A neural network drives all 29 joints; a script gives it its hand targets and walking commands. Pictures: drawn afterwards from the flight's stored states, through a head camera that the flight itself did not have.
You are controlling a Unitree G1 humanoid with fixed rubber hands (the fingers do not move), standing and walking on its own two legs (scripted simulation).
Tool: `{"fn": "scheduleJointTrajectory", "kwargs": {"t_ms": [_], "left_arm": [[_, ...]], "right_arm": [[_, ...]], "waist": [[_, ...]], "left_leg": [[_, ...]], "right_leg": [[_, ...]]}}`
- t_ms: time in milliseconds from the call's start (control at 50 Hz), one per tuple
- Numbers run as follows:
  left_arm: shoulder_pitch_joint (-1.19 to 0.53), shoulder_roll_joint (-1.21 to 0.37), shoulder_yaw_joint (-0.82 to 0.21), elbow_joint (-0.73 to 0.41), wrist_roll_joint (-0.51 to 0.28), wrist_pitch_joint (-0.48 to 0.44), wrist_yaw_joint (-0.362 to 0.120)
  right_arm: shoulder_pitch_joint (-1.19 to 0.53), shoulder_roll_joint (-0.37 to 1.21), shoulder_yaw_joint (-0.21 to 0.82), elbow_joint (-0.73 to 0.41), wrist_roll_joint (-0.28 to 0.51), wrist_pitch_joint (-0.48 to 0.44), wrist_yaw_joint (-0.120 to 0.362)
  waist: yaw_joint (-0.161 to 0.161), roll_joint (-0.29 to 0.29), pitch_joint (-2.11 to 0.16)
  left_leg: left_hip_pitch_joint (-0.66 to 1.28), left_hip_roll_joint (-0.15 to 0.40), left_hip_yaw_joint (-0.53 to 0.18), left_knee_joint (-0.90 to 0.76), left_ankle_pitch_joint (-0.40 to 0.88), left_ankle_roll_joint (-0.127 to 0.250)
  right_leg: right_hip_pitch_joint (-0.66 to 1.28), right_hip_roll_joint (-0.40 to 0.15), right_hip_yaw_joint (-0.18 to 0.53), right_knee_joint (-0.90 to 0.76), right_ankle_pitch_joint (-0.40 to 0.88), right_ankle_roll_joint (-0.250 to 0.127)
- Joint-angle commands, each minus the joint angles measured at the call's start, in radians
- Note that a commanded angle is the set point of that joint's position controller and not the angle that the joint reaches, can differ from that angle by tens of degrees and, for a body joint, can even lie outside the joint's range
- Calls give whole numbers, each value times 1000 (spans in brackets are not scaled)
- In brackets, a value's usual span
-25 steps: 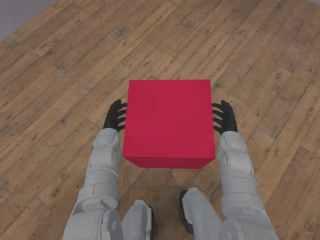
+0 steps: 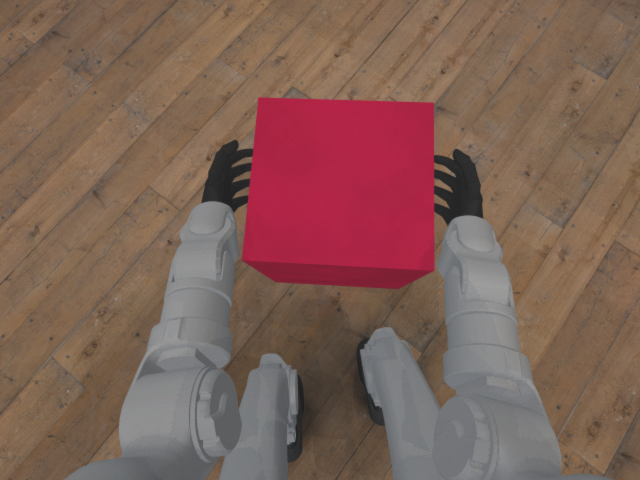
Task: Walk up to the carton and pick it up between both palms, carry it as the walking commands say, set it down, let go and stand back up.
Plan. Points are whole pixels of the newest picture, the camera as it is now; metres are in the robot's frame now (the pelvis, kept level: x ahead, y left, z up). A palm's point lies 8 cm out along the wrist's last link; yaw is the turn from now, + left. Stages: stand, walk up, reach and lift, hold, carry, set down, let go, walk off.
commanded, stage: set down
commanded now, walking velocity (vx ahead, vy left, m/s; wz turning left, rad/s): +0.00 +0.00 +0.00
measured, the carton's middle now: (339, 209) +0.44 -0.06 -0.15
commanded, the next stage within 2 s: none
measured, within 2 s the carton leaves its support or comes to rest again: neither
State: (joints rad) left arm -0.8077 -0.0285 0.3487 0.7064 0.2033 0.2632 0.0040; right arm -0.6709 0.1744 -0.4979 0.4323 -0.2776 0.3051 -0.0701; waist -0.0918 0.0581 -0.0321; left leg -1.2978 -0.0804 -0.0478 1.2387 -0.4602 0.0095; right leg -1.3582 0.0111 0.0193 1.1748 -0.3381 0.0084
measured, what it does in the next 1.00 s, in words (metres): lowers itself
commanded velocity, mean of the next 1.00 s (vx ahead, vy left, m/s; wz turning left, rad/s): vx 0.00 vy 0.00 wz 0.00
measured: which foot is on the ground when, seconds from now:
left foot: down 0.00-1.00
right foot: down 0.00-1.00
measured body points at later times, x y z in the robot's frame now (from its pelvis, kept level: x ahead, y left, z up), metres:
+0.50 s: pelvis -0.01 +0.01 -0.07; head +0.25 -0.01 +0.29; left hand +0.49 +0.09 -0.16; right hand +0.43 -0.21 -0.15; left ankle +0.05 +0.11 -0.62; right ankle +0.10 -0.13 -0.62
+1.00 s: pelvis -0.03 +0.00 -0.13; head +0.29 -0.02 +0.19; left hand +0.52 +0.08 -0.24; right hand +0.46 -0.22 -0.24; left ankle +0.05 +0.11 -0.62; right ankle +0.10 -0.13 -0.62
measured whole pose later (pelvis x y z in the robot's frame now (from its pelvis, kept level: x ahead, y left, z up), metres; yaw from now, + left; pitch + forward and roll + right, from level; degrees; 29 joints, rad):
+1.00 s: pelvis -0.03 +0.00 -0.13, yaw +2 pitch +41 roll +0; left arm -1.26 0.11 0.30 0.87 0.16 0.31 0.06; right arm -1.08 0.05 -0.59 0.52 -0.23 0.36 -0.08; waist -0.11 0.05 0.05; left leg -1.89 -0.12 -0.04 1.72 -0.55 -0.01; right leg -1.95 0.04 0.05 1.65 -0.43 0.04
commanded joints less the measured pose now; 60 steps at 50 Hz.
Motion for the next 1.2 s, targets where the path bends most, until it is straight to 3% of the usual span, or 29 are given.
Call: {"fn": "scheduleJointTrajectory", "kwargs": {"t_ms": [0, 100, 120, 140, 160, 200, 240, 300, 320, 340, 380, 480, 500, 560, 620, 780, 800, 860, 880, 900, 940, 980, 1020, 1060, 1080, 1100, 1120, 1140, 1180], "left_arm": [[-604, -1004, -492, -33, -116, -41, -215], [-599, -994, -489, 12, -105, -29, -187], [-607, -1045, -506, -15, -120, -32, -197], [-613, -1044, -480, 32, -102, -19, -186], [-655, -1033, -509, -27, -129, -24, -189], [-659, -1006, -492, 6, -128, -21, -180], [-714, -982, -490, -13, -117, -23, -172], [-711, -1040, -495, -2, -136, -22, -156], [-731, -1002, -498, -29, -124, -22, -158], [-783, -1045, -555, -34, -173, -21, -165], [-827, -955, -543, -104, -173, -38, -149], [-777, -963, -440, 67, -117, -4, -148], [-866, -982, -486, 14, -150, -12, -152], [-884, -966, -494, -32, -154, -18, -133], [-893, -873, -468, 10, -148, -13, -148], [-922, -921, -448, 122, -167, 7, -162], [-989, -881, -433, 44, -171, -3, -164], [-1101, -831, -487, -40, -198, -28, -149], [-1052, -824, -458, 31, -171, -12, -141], [-1062, -831, -436, 73, -173, 7, -147], [-1000, -818, -405, 144, -152, 22, -148], [-1036, -820, -374, 131, -132, 17, -155], [-1147, -844, -442, 37, -185, 11, -166], [-1106, -901, -448, 103, -182, 24, -167], [-1087, -884, -413, 124, -160, 28, -166], [-1055, -846, -412, 133, -169, 30, -168], [-1113, -845, -419, 83, -195, 14, -162], [-1115, -859, -452, 93, -212, 12, -173], [-1160, -816, -442, 75, -215, 12, -168]], "right_arm": [[-653, 851, 631, 81, 151, -20, 259], [-731, 837, 629, 56, 161, -24, 255], [-704, 848, 641, 47, 166, -25, 257], [-717, 826, 598, 93, 149, -19, 262], [-707, 841, 617, 87, 155, -12, 254], [-693, 831, 587, 120, 156, -8, 271], [-775, 818, 582, 114, 169, -16, 268], [-745, 819, 557, 154, 142, -5, 267], [-811, 787, 578, 92, 157, -8, 264], [-800, 793, 595, 62, 167, -18, 261], [-806, 821, 574, 96, 176, -6, 263], [-934, 784, 558, 85, 173, 5, 261], [-850, 792, 541, 143, 168, 17, 259], [-882, 788, 528, 133, 175, 4, 270], [-962, 784, 531, 106, 172, 12, 255], [-987, 726, 490, 153, 147, 16, 229], [-1056, 733, 502, 138, 159, 20, 240], [-1118, 767, 548, 71, 213, 7, 235], [-1100, 759, 536, 111, 209, 15, 239], [-1195, 668, 510, 76, 195, 16, 237], [-1219, 645, 532, 83, 219, 21, 236], [-1134, 736, 463, 217, 172, 51, 237], [-1183, 710, 469, 138, 211, 32, 239], [-1160, 669, 435, 158, 186, 24, 231], [-1167, 677, 426, 174, 179, 29, 244], [-1242, 645, 476, 83, 192, 23, 242], [-1248, 675, 492, 74, 227, 20, 240], [-1211, 669, 480, 121, 194, 26, 230], [-1270, 646, 485, 65, 220, 21, 237]], "waist": [[-29, 2, -941], [-11, 13, -983], [-50, -7, -1030], [-51, 43, -965], [-55, -23, -1002], [-67, 5, -936], [-23, 63, -962], [-86, 37, -1012], [-57, 51, -1058], [-127, 41, -1118], [-101, 5, -1135], [-43, 23, -1030], [-101, 56, -1071], [-58, 105, -1178], [-47, 25, -1130], [-143, 25, -1070], [-77, -3, -1046], [-78, -21, -1195], [-26, 35, -1160], [-67, 29, -1114], [-30, 27, -1138], [-73, -32, -1065], [-78, 55, -1171], [-142, 87, -1130], [-98, 98, -1069], [-112, 27, -1151], [-83, 73, -1195], [-148, 1, -1177], [-111, 38, -1158]], "left_leg": [[181, -110, -9, -110, 220, 3], [157, -126, -12, -53, 242, 3], [133, -124, -5, -27, 264, -5], [147, -120, -7, -54, 235, -12], [96, -121, -6, -22, 240, -13], [148, -114, -16, -25, 256, -8], [92, -118, -3, 3, 247, -19], [103, -121, -7, 25, 263, -30], [43, -131, 11, 58, 237, -25], [92, -126, -7, 67, 253, -26], [120, -122, -7, 99, 329, -26], [-2, -125, 25, 103, 180, -11], [1, -121, 22, 122, 174, -18], [92, -127, 32, 155, 279, -31], [-57, -135, 49, 196, 196, -20], [-163, -131, 41, 247, 138, -28], [-238, -132, 52, 253, 173, -22], [-209, -131, 54, 300, 204, -14], [-140, -131, 50, 285, 223, -23], [-156, -134, 48, 288, 128, -24], [-162, -131, 65, 308, 109, -14], [-218, -131, 54, 323, 77, -6], [-218, -127, 67, 357, 123, -15], [-175, -127, 50, 358, 185, -29], [-210, -128, 65, 361, 160, -26], [-193, -127, 51, 382, 210, -17], [-181, -134, 71, 402, 185, -6], [-264, -131, 53, 409, 199, -18], [-215, -129, 56, 417, 226, -20]], "right_leg": [[552, 135, -25, -5, 297, 9], [458, 137, -21, 59, 285, 15], [477, 140, -28, 64, 325, 11], [412, 145, -49, 72, 266, 10], [454, 143, -44, 82, 296, 15], [353, 147, -55, 89, 269, 16], [308, 137, -36, 109, 259, 3], [311, 146, -61, 149, 265, 10], [329, 148, -54, 162, 290, 13], [328, 149, -77, 178, 281, 11], [274, 151, -78, 197, 316, 28], [226, 146, -79, 214, 230, 32], [250, 142, -72, 224, 237, 26], [181, 151, -72, 257, 286, 22], [198, 146, -73, 275, 258, 44], [212, 135, -77, 308, 244, 38], [206, 135, -66, 332, 289, 32], [250, 146, -79, 386, 340, 44], [171, 136, -74, 392, 311, 47], [127, 137, -91, 377, 200, 44], [131, 128, -94, 389, 177, 49], [91, 129, -98, 405, 161, 55], [115, 135, -83, 429, 228, 39], [58, 135, -103, 436, 268, 35], [18, 128, -91, 430, 233, 22], [78, 123, -112, 463, 274, 44], [90, 126, -88, 460, 259, 32], [151, 126, -108, 479, 304, 38], [61, 123, -113, 492, 308, 47]]}}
